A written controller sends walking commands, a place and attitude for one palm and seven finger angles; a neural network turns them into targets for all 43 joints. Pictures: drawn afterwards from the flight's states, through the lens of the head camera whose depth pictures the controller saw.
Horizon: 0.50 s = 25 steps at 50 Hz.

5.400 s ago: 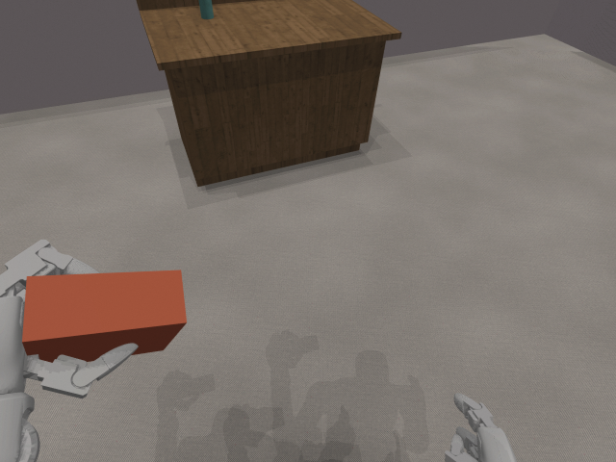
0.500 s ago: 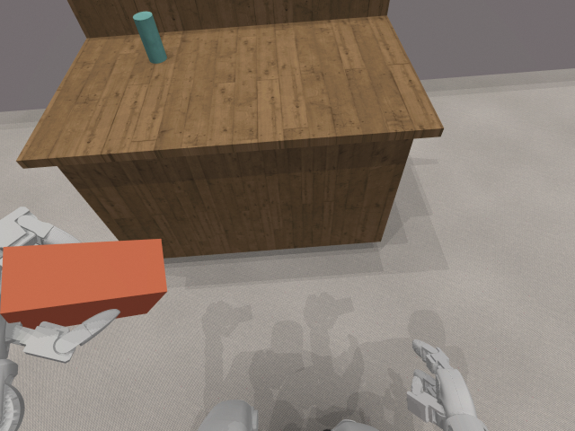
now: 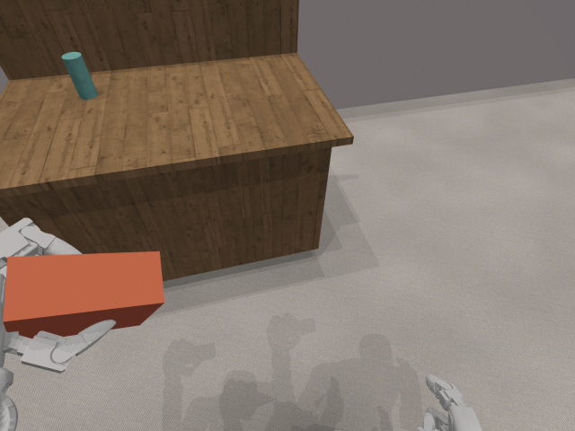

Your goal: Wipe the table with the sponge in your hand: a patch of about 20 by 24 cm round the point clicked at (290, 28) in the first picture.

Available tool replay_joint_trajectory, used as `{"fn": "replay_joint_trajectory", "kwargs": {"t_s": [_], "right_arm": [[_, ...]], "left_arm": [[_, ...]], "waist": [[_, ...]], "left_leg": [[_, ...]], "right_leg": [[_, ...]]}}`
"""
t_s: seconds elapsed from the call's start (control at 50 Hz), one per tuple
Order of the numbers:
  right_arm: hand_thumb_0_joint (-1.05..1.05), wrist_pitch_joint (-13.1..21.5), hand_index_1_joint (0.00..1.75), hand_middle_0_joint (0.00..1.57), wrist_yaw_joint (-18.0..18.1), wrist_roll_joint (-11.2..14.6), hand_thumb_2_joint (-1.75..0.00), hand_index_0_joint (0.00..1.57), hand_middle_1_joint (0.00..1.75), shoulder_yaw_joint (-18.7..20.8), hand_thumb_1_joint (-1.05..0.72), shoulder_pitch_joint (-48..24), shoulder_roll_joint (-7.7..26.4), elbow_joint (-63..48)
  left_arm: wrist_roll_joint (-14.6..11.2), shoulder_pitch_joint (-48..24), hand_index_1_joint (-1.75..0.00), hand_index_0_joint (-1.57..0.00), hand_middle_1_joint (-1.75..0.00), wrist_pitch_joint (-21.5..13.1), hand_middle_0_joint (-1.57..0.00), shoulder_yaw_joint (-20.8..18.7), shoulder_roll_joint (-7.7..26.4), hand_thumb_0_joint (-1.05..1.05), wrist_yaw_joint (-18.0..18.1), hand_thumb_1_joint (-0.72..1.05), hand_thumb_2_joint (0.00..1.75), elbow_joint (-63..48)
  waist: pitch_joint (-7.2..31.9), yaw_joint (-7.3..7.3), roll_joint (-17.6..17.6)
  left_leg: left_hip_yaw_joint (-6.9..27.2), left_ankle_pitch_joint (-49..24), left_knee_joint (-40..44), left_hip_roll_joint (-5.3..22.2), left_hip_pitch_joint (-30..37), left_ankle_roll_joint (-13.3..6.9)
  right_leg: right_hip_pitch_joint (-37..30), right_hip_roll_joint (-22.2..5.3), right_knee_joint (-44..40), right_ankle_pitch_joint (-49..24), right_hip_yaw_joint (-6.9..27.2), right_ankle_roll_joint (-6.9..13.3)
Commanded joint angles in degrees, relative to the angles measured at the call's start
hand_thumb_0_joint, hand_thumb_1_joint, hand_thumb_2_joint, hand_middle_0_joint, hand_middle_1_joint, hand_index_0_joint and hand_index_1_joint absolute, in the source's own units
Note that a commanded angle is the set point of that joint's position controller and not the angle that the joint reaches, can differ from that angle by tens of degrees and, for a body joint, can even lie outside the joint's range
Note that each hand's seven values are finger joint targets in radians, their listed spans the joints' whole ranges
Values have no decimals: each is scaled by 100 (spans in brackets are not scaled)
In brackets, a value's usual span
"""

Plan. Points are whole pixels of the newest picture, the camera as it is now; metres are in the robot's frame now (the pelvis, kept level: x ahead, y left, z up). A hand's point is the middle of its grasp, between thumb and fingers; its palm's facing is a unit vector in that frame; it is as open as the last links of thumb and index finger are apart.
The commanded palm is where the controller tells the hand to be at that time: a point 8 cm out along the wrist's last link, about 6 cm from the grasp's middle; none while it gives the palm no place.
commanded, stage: take the last steps up to it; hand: left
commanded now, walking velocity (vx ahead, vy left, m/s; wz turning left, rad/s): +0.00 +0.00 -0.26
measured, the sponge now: (108, 295) +0.22 +0.21 +0.15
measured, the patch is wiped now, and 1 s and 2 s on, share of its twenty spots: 0.00 0.00 0.00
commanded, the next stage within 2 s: none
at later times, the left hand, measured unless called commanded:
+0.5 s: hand (79, 327) +0.18 +0.21 +0.17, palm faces +0.38 -0.82 -0.42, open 9.6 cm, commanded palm +0.13 +0.25 +0.18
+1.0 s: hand (104, 275) +0.23 +0.21 +0.17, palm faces +0.35 -0.81 -0.47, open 9.6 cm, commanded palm +0.18 +0.26 +0.18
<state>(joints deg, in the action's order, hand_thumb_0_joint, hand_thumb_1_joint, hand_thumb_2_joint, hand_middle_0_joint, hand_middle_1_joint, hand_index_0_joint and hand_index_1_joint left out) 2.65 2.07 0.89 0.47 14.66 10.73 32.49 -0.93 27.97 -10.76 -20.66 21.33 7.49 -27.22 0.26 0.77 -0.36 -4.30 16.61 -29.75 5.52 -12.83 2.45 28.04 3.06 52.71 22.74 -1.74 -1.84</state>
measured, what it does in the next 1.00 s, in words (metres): steps on the spot: right foot, then left foot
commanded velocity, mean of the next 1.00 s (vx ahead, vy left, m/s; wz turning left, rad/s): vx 0.28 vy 0.13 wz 0.00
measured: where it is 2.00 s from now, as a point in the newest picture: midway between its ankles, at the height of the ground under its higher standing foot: outside the picture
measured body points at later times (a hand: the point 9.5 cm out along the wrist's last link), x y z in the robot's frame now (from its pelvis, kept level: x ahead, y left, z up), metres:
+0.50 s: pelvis -0.04 -0.02 +0.00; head -0.04 -0.02 +0.45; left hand +0.15 +0.25 +0.19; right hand +0.08 -0.31 -0.08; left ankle -0.04 +0.09 -0.74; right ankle -0.01 -0.12 -0.72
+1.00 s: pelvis +0.01 -0.02 +0.01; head +0.05 -0.02 +0.45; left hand +0.21 +0.25 +0.19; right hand +0.17 -0.27 -0.09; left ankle +0.07 +0.13 -0.71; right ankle +0.00 -0.13 -0.74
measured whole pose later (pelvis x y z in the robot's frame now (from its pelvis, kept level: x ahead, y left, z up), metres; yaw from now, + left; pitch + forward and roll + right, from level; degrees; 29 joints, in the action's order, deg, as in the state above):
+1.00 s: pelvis +0.01 -0.02 +0.01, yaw -1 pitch +0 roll +2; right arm 3.8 3.2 -0.1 1.6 11.8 13.7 35.2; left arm -0.5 29.8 -13.6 -19.7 21.1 8.7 -29.4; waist -4.0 0.4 1.6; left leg -7.1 15.9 -36.4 4.2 -22.1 0.4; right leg 12.5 -6.0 28.4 16.2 -6.2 -0.2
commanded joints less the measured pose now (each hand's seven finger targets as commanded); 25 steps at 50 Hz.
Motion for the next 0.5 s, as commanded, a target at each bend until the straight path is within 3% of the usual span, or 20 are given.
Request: {"fn": "replay_joint_trajectory", "kwargs": {"t_s": [0.0,0.04,0.06,0.08,0.1,0.12,0.14,0.16,0.18,0.2,0.26,0.3,0.36,0.38,0.4,0.42,0.44,0.46,0.48], "right_arm": [[0,557,30,20,13,10,-90,20,30,253,-90,-535,891,-669],[0,624,30,20,-17,3,-90,20,30,265,-90,-594,900,-639],[0,631,30,20,-31,13,-90,20,30,252,-90,-554,797,-625],[0,607,30,20,-27,-7,-90,20,30,217,-90,-572,664,-653],[0,584,30,20,-14,31,-90,20,30,267,-90,-745,694,-678],[0,501,30,20,26,-6,-90,20,30,258,-90,-854,724,-619],[0,419,30,20,37,-35,-90,20,30,154,-90,-964,605,-607],[0,328,30,20,43,-59,-90,20,30,86,-90,-983,572,-560],[0,239,30,20,37,-52,-90,20,30,84,-90,-1018,581,-547],[0,210,30,20,58,-61,-90,20,30,78,-90,-1039,553,-588],[0,219,30,20,122,-88,-90,20,30,131,-90,-950,602,-599],[0,280,30,20,147,-95,-90,20,30,157,-90,-880,621,-609],[0,371,30,20,182,-114,-90,20,30,221,-90,-607,693,-568],[0,421,30,20,223,-99,-90,20,30,253,-90,-575,737,-617],[0,460,30,20,259,-130,-90,20,30,293,-90,-555,864,-659],[0,488,30,20,236,-97,-90,20,30,327,-90,-609,977,-682],[0,542,30,20,241,-100,-90,20,30,284,-90,-614,865,-561],[0,607,30,20,221,-94,-90,20,30,301,-90,-647,832,-497],[0,659,30,20,193,-79,-90,20,30,314,-90,-613,810,-466]], "left_arm": [[28,-1036,-160,-120,-160,-374,-120,-239,700,0,138,10,130,-1386],[59,-1229,-160,-120,-160,-383,-120,-361,825,0,132,10,130,-1244],[76,-1354,-160,-120,-160,-417,-120,-457,936,0,146,10,130,-1200],[116,-1189,-160,-120,-160,-417,-120,-655,1213,0,192,10,130,-1004],[-29,-1073,-160,-120,-160,-344,-120,-702,1163,0,184,10,130,-968],[-79,-816,-160,-120,-160,-347,-120,-841,1318,0,210,10,130,-1080],[-92,-448,-160,-120,-160,-359,-120,-976,1344,0,239,10,130,-1220],[-107,-165,-160,-120,-160,-386,-120,-974,1252,0,237,10,130,-1296],[-107,-47,-160,-120,-160,-411,-120,-1071,1286,0,247,10,130,-1350],[-103,55,-160,-120,-160,-458,-120,-1035,1223,0,252,10,130,-1447],[-92,187,-160,-120,-160,-480,-120,-1019,1125,0,296,10,130,-1305],[-67,163,-160,-120,-160,-489,-120,-900,1034,0,317,10,130,-1275],[-35,-137,-160,-120,-160,-516,-120,-686,910,0,335,10,130,-1250],[-34,-332,-160,-120,-160,-552,-120,-572,858,0,315,10,130,-1331],[-25,-465,-160,-120,-160,-616,-120,-553,858,0,312,10,130,-1423],[12,-531,-160,-120,-160,-648,-120,-488,792,0,312,10,130,-1495],[77,-700,-160,-120,-160,-690,-120,-550,963,0,299,10,130,-1435],[128,-512,-160,-120,-160,-660,-120,-612,1000,0,265,10,130,-1040],[121,-723,-160,-120,-160,-688,-120,-574,1018,0,227,10,130,-1232]], "waist": [[71,-81,-1354],[253,-44,-1082],[382,-107,-410],[550,-144,710],[715,22,1602],[685,36,1365],[600,16,920],[565,-42,622],[735,-60,494],[713,-74,593],[647,-52,895],[610,-31,722],[618,-146,437],[541,-185,84],[401,-190,-620],[311,-118,-1523],[152,-186,-1845],[-140,-171,-1428],[-165,-128,-1165]], "left_leg": [[374,-2136,413,1188,73,-641],[129,-1636,-265,1002,-233,-398],[-27,-1038,-872,703,-514,-222],[-255,398,-1742,69,-1349,-7],[59,1567,-2750,-264,-1562,2],[481,1340,-3307,-195,-1602,-49],[576,997,-3487,-135,-1799,-49],[556,734,-3423,-112,-1806,-42],[480,753,-3000,-80,-1686,-51],[362,699,-2595,-80,-1519,-69],[79,723,-1579,-174,-1162,-162],[-7,804,-902,-217,-807,-252],[-189,508,313,-406,148,-343],[-72,588,793,-307,481,-433],[722,1027,1346,210,586,-742],[1831,1097,1584,1021,846,-1085],[2576,1609,1985,1519,419,-1459],[2543,1883,2005,1521,-99,-1606],[2232,1606,1794,1349,-73,-1583]], "right_leg": [[-846,-133,-1734,-14,-497,-138],[-1792,-208,-2741,-1049,-540,-90],[-2124,-676,-2980,-1852,-50,112],[-2510,-1650,-2991,-3203,1371,639],[-2186,-2237,-3482,-2507,2379,987],[-1949,-2328,-3787,-1205,2636,1074],[-1928,-2270,-3756,-746,2500,1204],[-1827,-2130,-3734,-687,2049,1183],[-1862,-2088,-3680,-626,1654,1158],[-1778,-2019,-3741,-615,1447,1132],[-1601,-2024,-3973,214,1484,1161],[-1533,-2061,-3947,565,1511,1144],[-1197,-1782,-3630,1089,1267,881],[-1031,-1527,-3204,1022,1035,727],[-690,-1013,-2332,956,732,502],[-56,-422,-1109,653,-47,264],[312,-413,29,893,-251,165],[345,-589,493,623,-45,159],[371,-644,408,491,-80,126]]}}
